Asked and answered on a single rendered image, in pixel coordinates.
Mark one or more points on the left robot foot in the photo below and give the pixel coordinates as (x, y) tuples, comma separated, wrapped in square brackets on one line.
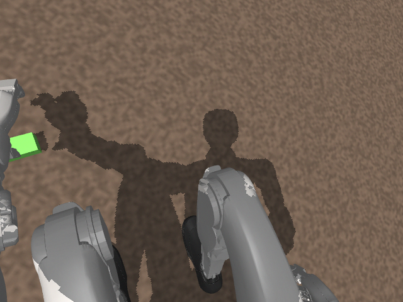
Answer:
[(122, 275)]

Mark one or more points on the right robot foot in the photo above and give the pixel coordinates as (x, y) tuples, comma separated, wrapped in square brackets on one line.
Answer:
[(193, 248)]

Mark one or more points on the small box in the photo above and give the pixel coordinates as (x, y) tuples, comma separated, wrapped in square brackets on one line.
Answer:
[(26, 145)]

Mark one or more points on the left robot hand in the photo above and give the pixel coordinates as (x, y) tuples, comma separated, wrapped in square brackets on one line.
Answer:
[(10, 92)]

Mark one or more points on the left robot arm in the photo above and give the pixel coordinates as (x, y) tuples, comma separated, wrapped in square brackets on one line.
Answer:
[(8, 215)]

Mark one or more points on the right robot hand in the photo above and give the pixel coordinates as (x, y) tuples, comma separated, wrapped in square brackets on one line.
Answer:
[(312, 289)]

